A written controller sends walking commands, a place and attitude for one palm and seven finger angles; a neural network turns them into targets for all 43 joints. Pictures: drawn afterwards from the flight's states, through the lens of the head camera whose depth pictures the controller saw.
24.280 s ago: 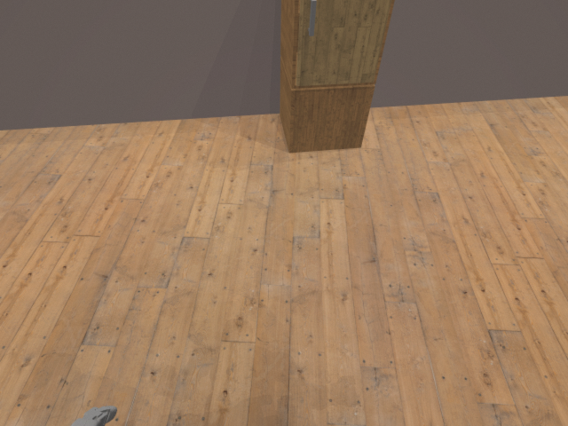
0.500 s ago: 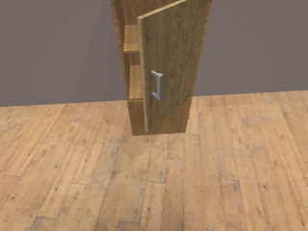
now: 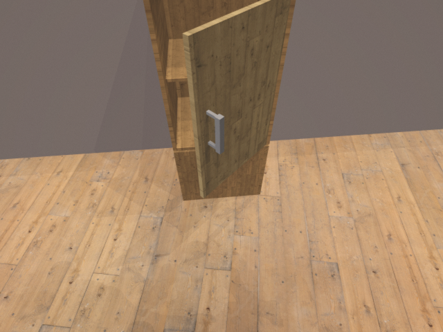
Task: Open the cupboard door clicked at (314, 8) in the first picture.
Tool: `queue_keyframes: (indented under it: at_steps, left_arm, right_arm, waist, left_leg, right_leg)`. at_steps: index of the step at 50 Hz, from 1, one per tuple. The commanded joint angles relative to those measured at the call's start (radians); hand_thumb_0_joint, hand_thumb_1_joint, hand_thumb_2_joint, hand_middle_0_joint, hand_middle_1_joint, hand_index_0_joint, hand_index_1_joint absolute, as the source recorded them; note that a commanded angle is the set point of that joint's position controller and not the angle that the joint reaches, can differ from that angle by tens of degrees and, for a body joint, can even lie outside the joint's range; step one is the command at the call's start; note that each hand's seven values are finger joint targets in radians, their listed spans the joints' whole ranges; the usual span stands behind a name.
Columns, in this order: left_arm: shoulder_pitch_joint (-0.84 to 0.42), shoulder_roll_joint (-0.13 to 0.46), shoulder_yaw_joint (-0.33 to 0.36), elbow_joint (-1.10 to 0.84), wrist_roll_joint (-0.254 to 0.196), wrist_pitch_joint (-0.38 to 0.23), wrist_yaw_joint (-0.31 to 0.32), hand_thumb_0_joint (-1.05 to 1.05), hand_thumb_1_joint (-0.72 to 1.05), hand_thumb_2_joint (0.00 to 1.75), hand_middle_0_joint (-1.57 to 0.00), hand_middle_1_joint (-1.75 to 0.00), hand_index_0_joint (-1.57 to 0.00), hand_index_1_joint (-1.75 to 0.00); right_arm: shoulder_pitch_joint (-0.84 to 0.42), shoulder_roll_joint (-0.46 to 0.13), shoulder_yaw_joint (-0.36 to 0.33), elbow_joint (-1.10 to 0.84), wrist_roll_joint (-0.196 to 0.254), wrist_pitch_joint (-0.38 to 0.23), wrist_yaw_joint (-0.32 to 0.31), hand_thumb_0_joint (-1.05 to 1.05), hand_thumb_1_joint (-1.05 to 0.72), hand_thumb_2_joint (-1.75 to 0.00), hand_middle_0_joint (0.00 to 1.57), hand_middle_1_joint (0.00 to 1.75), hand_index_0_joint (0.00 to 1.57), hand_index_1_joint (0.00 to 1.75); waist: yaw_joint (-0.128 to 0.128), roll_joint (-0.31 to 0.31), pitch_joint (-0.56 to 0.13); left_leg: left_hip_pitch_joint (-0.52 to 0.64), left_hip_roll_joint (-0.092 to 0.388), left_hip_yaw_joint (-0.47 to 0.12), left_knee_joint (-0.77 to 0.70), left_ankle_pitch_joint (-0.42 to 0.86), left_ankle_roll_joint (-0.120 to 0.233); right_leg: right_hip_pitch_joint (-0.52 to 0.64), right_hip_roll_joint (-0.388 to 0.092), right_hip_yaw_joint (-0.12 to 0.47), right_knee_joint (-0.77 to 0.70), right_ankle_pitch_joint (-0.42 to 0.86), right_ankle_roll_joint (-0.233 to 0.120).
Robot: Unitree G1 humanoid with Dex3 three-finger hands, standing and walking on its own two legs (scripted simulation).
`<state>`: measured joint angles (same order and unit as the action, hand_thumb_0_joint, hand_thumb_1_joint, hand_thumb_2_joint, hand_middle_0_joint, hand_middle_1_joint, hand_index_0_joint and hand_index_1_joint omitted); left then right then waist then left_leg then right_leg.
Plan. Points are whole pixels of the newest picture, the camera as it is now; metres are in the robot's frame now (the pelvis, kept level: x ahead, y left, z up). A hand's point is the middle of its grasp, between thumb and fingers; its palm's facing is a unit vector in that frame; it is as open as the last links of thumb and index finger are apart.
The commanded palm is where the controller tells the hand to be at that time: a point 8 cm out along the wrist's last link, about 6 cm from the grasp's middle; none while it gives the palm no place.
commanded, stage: look to check the result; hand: left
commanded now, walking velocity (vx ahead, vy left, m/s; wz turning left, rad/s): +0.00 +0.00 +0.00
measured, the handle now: (215, 132) +0.63 +0.06 -0.04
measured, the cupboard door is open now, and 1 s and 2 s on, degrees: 42 42 42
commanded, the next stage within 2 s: walk to a spot facing it in 0.44 s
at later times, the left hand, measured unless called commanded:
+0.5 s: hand out of the picture +0.07 +0.21 -0.16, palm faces +0.00 -0.95 -0.30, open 7.4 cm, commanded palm none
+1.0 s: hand out of the picture +0.09 +0.18 -0.18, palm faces -0.14 -0.96 -0.24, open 7.4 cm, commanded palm none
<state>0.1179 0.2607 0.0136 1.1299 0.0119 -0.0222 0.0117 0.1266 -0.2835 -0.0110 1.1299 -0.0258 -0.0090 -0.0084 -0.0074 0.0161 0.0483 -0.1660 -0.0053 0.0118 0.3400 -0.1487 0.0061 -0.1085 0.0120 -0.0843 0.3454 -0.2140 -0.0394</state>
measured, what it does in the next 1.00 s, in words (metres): stands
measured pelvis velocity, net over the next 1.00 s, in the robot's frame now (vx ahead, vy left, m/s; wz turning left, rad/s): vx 0.01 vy -0.01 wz -0.19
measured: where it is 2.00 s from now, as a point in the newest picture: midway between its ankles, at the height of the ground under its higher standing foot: outside the picture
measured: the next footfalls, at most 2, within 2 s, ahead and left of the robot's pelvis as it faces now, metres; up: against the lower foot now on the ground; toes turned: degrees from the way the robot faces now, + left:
left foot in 1.54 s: +0.12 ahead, +0.07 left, +0.00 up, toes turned -30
right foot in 1.84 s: -0.02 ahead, -0.17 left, +0.00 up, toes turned -43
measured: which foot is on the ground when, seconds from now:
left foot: down 0.00-1.00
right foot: down 0.00-1.00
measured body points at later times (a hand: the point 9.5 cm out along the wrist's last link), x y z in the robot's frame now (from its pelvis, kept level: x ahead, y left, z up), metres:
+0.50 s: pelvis +0.02 -0.01 +0.00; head +0.04 -0.02 +0.45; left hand +0.07 +0.26 -0.14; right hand +0.08 -0.28 -0.15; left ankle +0.02 +0.12 -0.75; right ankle -0.01 -0.09 -0.75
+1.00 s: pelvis +0.01 -0.01 -0.01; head +0.05 -0.02 +0.43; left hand +0.10 +0.23 -0.17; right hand -0.01 -0.26 -0.17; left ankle +0.02 +0.11 -0.75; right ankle -0.03 -0.09 -0.72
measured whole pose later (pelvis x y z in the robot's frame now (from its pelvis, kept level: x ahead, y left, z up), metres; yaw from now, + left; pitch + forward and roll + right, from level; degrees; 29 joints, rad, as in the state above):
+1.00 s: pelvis +0.01 -0.01 -0.01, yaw -11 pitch +0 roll +1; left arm 0.18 0.21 0.07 1.03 0.02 0.07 0.00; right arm 0.21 -0.20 -0.04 1.03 -0.03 0.02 -0.04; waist 0.01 -0.01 0.10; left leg -0.22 0.08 0.19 0.53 -0.30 -0.01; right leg -0.33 0.05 0.02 0.79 -0.45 -0.03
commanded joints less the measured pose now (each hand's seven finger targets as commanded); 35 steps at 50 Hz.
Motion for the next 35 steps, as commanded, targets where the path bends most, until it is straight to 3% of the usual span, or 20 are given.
queue_keyframes:
  at_steps: [1, 13, 28, 30, 32, 35]
  left_arm:
    - [0.019, 0.198, 0.038, -0.043, -0.003, -0.019, 0.010, 0.00, 0.90, 0.90, -0.20, -0.30, -0.20, -0.30]
    - [0.029, 0.191, 0.033, -0.030, -0.006, -0.016, 0.015, 0.00, 0.90, 0.90, -0.20, -0.30, -0.20, -0.30]
    - [0.053, 0.176, 0.030, -0.024, -0.007, -0.014, 0.018, 0.00, 0.90, 0.90, -0.20, -0.30, -0.20, -0.30]
    - [0.056, 0.161, 0.032, -0.028, -0.006, -0.007, 0.017, 0.00, 0.90, 0.90, -0.20, -0.30, -0.20, -0.30]
    - [0.084, 0.108, 0.026, -0.027, -0.007, 0.012, 0.021, 0.00, 0.90, 0.90, -0.20, -0.30, -0.20, -0.30]
    - [0.094, 0.130, 0.046, -0.052, -0.003, 0.029, 0.019, 0.00, 0.90, 0.90, -0.20, -0.30, -0.20, -0.30]
  right_arm:
    - [0.000, -0.159, -0.021, -0.045, 0.005, -0.011, -0.013, 0.00, -0.90, -0.90, 0.20, 0.30, 0.20, 0.30]
    - [-0.002, -0.155, -0.018, -0.035, 0.006, -0.006, -0.018, 0.00, -0.90, -0.90, 0.20, 0.30, 0.20, 0.30]
    - [0.015, -0.139, -0.015, -0.026, 0.006, -0.004, -0.022, 0.00, -0.90, -0.90, 0.20, 0.30, 0.20, 0.30]
    - [0.032, -0.118, -0.014, -0.024, 0.004, -0.001, -0.025, 0.00, -0.90, -0.90, 0.20, 0.30, 0.20, 0.30]
    - [0.078, -0.055, -0.006, -0.017, 0.005, 0.013, -0.030, 0.00, -0.90, -0.90, 0.20, 0.30, 0.20, 0.30]
    - [0.097, -0.069, -0.023, -0.038, 0.005, 0.025, -0.038, 0.00, -0.90, -0.90, 0.20, 0.30, 0.20, 0.30]
  waist:
    - [0.003, -0.015, -0.082]
    - [0.001, -0.028, -0.078]
    - [0.002, -0.014, -0.052]
    - [-0.001, -0.007, -0.050]
    - [-0.004, -0.018, -0.045]
    - [-0.004, -0.048, -0.032]
  left_leg:
    - [0.049, 0.114, -0.101, -0.030, 0.165, 0.024]
    - [0.083, 0.118, -0.090, -0.030, 0.199, 0.021]
    - [0.083, 0.119, -0.076, -0.032, 0.179, 0.017]
    - [0.091, 0.127, -0.056, -0.018, 0.180, 0.011]
    - [0.078, 0.131, -0.023, 0.019, 0.162, 0.000]
    - [0.033, 0.131, 0.016, 0.070, 0.093, -0.007]
  right_leg:
    - [0.016, -0.150, 0.133, -0.075, 0.198, -0.007]
    - [0.029, -0.151, 0.129, -0.079, 0.275, -0.004]
    - [0.028, -0.147, 0.137, -0.089, 0.279, -0.002]
    - [0.013, -0.143, 0.151, -0.078, 0.305, -0.004]
    - [-0.004, -0.143, 0.162, -0.048, 0.338, 0.002]
    - [-0.017, -0.143, 0.202, -0.004, 0.364, -0.012]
